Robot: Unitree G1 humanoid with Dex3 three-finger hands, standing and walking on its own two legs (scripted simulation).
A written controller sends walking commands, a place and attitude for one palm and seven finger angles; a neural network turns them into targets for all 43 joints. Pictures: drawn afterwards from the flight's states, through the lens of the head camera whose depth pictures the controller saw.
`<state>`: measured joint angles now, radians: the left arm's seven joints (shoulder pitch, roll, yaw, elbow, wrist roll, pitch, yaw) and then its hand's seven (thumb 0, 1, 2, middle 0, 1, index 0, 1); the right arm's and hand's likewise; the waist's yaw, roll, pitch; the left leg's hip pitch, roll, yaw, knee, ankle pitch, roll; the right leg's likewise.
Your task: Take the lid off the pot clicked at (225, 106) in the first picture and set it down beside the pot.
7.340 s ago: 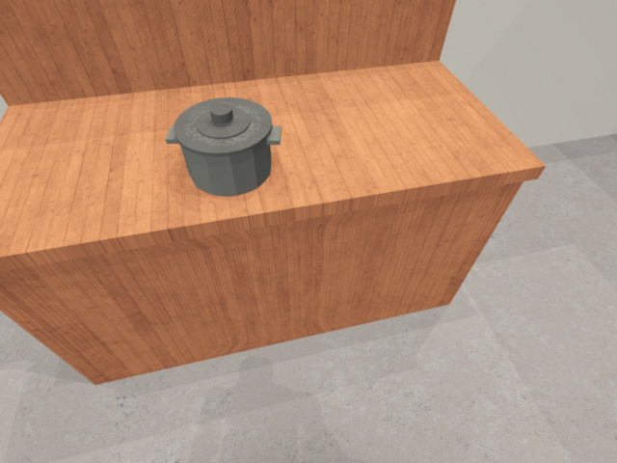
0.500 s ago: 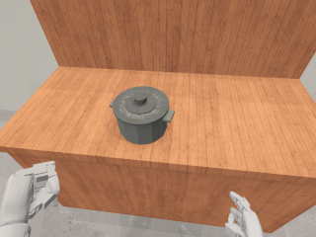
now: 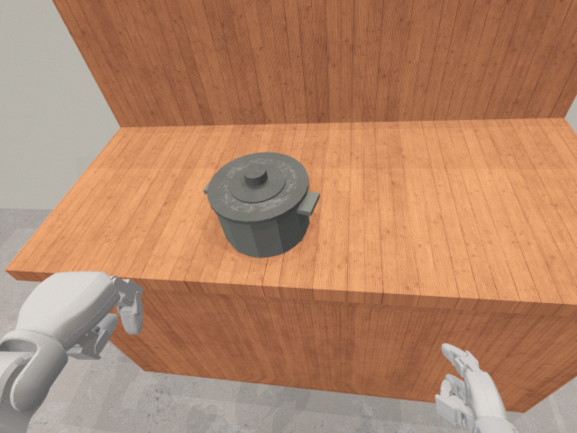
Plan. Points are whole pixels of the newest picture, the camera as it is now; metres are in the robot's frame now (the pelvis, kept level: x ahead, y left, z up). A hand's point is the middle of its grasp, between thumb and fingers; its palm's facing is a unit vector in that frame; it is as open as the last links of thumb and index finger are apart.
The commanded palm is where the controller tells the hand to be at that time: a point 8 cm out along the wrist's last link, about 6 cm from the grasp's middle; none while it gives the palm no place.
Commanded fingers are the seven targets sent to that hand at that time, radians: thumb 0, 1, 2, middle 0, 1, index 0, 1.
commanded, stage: reach forward and open the fingers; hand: left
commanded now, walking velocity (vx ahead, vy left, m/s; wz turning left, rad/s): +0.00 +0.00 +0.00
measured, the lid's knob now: (255, 174) +0.53 +0.13 +0.07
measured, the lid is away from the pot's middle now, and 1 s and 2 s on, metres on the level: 0.00 0.00 0.00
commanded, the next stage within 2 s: move the open hand above the knob in 0.60 s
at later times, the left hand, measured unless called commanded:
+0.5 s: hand (113, 282) +0.25 +0.25 +0.13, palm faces -0.14 -0.02 -0.99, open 9.7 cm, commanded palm +0.24 +0.25 +0.19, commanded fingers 0.00 -0.30 1.42 -0.83 -0.08 -0.83 -0.08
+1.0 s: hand (151, 240) +0.31 +0.22 +0.14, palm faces -0.20 -0.02 -0.98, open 10.1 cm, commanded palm +0.30 +0.22 +0.20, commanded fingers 0.00 -0.30 1.44 -0.83 -0.08 -0.83 -0.08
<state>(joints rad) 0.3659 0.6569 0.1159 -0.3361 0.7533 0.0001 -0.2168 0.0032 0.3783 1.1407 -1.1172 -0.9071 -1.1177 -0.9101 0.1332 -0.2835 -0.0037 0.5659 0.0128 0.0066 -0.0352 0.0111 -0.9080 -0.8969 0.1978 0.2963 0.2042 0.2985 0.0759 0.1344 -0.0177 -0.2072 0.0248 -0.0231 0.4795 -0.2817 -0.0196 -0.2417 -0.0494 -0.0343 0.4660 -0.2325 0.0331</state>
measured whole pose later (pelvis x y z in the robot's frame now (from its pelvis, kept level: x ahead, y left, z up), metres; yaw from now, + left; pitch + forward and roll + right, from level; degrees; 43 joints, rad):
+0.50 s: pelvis -0.02 +0.01 +0.00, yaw -1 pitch -2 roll +0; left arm 0.00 0.64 0.02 -0.13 0.78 0.03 -0.26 0.00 -0.24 1.37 -0.86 -0.13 -0.86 -0.14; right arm 0.15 -0.28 0.01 0.57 0.03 0.01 -0.02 0.01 -0.91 -0.90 0.20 0.30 0.20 0.30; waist 0.06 0.11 0.02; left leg -0.17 0.01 0.00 0.43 -0.22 -0.01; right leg -0.22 -0.07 -0.01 0.43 -0.18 0.04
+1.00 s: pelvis -0.02 +0.00 +0.00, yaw +0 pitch +0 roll +1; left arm -0.30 0.61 -0.10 0.04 0.80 0.14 -0.37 0.00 -0.30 1.43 -0.85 -0.08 -0.85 -0.08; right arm 0.12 -0.29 0.02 0.57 0.05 0.04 -0.02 0.01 -0.91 -0.90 0.20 0.30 0.20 0.30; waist 0.04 0.12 0.01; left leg -0.20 0.00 -0.01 0.45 -0.24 -0.01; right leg -0.26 -0.07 -0.02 0.47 -0.21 0.04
